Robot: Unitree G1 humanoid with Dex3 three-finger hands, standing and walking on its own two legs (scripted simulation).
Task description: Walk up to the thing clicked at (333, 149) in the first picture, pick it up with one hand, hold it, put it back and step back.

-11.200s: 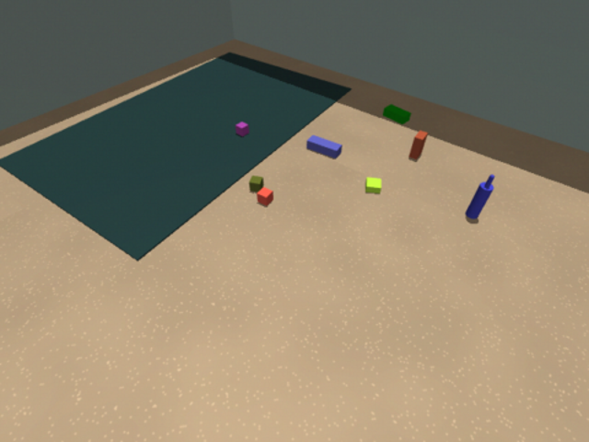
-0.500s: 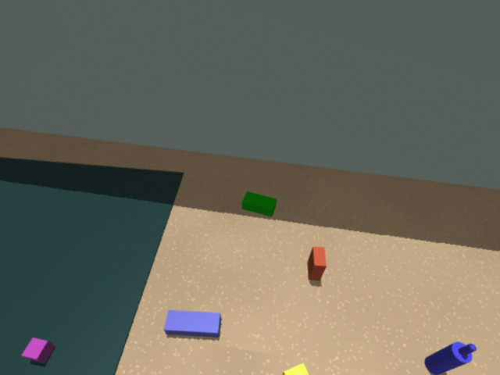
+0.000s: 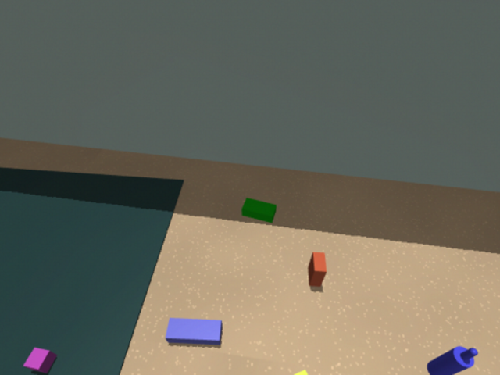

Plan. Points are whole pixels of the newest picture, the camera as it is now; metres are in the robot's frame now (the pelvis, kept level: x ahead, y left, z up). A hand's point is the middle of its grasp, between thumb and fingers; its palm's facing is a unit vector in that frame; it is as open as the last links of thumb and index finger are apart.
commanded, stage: walk up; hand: left
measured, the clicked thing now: (194, 331) +0.44 +0.22 -0.75
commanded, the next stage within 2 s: stand in 0.22 s
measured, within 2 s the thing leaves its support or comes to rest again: neither
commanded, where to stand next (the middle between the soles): +0.06 -0.01 m, yaw -1 degrees
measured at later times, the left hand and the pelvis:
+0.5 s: hand out of the picture +0.09 +0.25 -0.15, palm faces -0.01 -0.94 -0.35, open 7.3 cm; pelvis +0.02 +0.00 +0.00, yaw +0 degrees
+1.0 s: hand out of the picture +0.12 +0.25 -0.15, palm faces -0.01 -0.94 -0.34, open 7.3 cm; pelvis +0.04 -0.01 +0.00, yaw +0 degrees
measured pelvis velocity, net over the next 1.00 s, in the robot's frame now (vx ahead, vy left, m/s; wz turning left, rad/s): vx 0.04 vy -0.01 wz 0.01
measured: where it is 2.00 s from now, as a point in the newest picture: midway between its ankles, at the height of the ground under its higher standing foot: outside the picture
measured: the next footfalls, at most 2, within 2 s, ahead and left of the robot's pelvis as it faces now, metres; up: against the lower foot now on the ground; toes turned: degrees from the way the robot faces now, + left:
none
